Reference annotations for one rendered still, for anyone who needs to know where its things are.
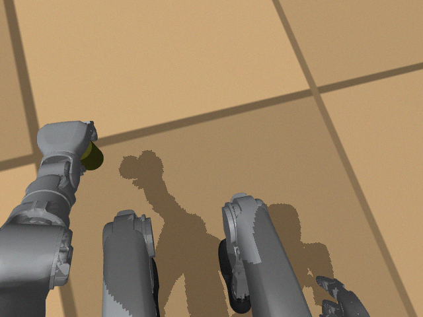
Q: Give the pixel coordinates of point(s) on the can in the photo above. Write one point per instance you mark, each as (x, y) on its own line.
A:
(92, 157)

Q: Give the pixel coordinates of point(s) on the right robot foot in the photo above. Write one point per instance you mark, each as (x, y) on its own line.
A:
(240, 306)

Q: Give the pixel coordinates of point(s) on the left robot hand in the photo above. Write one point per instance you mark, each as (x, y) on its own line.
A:
(72, 137)

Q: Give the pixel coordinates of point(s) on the left robot arm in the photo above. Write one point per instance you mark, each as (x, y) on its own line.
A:
(35, 241)

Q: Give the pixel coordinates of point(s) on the right robot hand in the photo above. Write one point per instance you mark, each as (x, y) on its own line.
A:
(348, 305)

